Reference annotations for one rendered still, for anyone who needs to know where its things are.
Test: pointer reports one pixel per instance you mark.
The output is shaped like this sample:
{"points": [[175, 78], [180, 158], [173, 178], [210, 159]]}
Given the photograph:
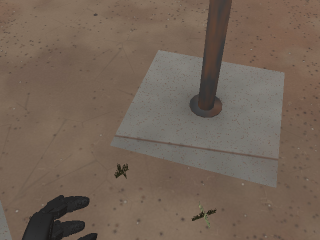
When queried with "left robot hand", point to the left robot hand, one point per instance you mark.
{"points": [[42, 226]]}

